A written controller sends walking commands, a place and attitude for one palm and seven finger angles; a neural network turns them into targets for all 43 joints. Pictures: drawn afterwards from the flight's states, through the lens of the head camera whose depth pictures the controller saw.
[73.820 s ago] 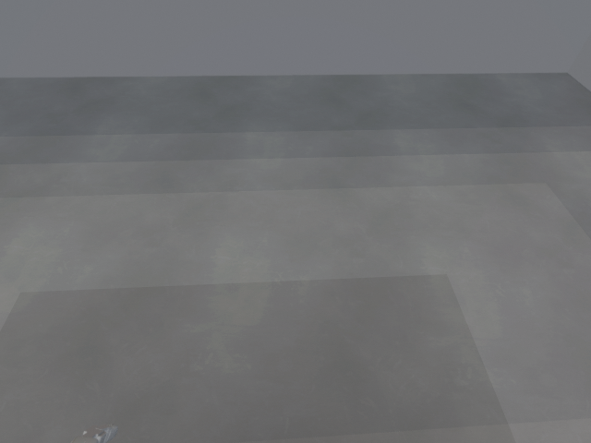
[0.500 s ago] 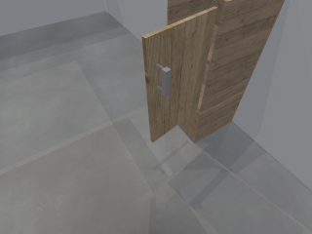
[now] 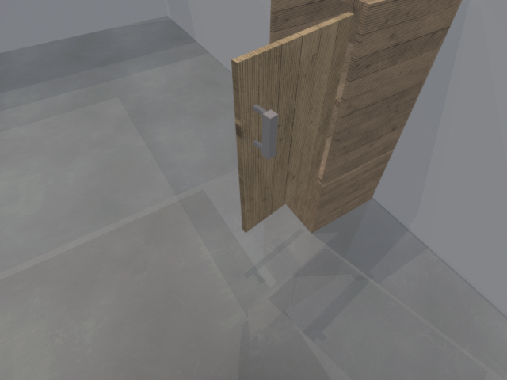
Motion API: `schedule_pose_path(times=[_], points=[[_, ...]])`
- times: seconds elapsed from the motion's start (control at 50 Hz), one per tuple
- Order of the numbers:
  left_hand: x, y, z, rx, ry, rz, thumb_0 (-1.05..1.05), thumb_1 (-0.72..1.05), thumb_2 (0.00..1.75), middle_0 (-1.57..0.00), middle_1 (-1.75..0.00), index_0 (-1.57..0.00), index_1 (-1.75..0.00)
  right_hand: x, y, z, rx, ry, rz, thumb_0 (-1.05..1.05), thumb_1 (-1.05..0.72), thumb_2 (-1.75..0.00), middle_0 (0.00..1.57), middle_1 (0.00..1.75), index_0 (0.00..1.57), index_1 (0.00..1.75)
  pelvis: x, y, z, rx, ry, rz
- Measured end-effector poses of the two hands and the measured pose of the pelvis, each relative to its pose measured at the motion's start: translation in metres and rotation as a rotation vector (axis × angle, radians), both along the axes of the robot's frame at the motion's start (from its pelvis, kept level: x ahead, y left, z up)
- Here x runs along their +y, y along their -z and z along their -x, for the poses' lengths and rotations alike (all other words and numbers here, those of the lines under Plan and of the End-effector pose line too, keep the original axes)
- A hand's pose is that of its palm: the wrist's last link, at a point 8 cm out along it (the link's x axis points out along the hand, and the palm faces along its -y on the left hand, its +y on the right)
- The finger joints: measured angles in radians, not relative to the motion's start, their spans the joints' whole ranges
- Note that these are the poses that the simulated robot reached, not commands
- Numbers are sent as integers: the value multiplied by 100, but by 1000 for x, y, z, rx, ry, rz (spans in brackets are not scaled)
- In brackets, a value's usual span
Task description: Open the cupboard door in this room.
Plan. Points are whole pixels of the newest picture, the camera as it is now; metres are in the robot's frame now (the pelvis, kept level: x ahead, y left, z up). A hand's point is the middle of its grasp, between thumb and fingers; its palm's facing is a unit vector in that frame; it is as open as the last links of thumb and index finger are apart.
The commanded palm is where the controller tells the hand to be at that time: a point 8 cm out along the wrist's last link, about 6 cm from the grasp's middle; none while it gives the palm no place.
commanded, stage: look to check the result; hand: left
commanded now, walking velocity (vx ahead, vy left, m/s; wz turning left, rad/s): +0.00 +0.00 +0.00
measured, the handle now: (263, 131) +0.63 +0.01 +0.02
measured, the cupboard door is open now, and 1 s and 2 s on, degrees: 99 99 99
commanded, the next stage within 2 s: stand and wait in 0.50 s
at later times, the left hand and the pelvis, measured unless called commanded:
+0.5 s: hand out of the picture +0.04 +0.19 -0.17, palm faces +0.02 -0.97 -0.24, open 7.3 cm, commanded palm none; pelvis +0.01 +0.00 +0.00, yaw +0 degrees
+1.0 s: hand out of the picture +0.07 +0.20 -0.16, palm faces +0.01 -0.96 -0.28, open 7.3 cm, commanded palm none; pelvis +0.02 -0.01 +0.00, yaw +0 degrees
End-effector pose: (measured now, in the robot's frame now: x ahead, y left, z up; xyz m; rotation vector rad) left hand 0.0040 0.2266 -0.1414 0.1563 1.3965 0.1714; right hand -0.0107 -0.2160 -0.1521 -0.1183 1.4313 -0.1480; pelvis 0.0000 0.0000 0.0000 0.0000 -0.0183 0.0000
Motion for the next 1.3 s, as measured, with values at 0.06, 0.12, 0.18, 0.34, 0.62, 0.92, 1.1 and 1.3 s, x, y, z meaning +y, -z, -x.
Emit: schedule_pose_path(times=[0.06,0.12,0.18,0.34,0.62,0.92,1.1,1.3], points=[[1,0,1,6,-2,-3,1,91,90,-20,-30,-20,-30,-2,-1,-4,-3,-2,5,1,-91,-90,20,30,20,30,0,0,-1,0,0,0],[3,0,1,9,-1,-4,1,91,90,-20,-30,-20,-30,-4,-1,-8,-10,-3,10,1,-91,-90,20,30,20,30,0,0,-3,0,1,1],[4,-1,-1,10,0,-6,1,91,90,-20,-30,-20,-30,-6,-2,-13,-17,-9,16,1,-91,-90,20,30,20,30,1,0,-4,0,1,0],[7,-2,-13,-9,8,-14,1,91,90,-20,-30,-20,-30,-13,-3,-27,-40,-21,30,1,-91,-90,20,30,20,30,0,-1,-7,2,0,-1],[16,-8,-40,-61,29,-42,1,91,90,-20,-30,-20,-30,-29,-7,-48,-72,-36,55,1,-91,-90,20,30,20,30,-4,-2,-13,2,0,-2],[24,-14,-57,-93,43,-71,1,91,90,-20,-30,-20,-30,-48,-12,-61,-91,-49,84,1,-91,-90,20,30,20,30,-9,-3,-17,-2,-1,-2],[24,-15,-59,-92,47,-77,1,91,90,-20,-30,-20,-30,-55,-13,-65,-95,-53,94,1,-91,-90,20,30,20,30,-12,-4,-18,-2,0,-2],[23,-14,-60,-87,52,-75,1,91,90,-20,-30,-21,-30,-58,-15,-67,-96,-49,100,1,-91,-90,20,30,20,30,-13,-4,-20,-2,5,-1]])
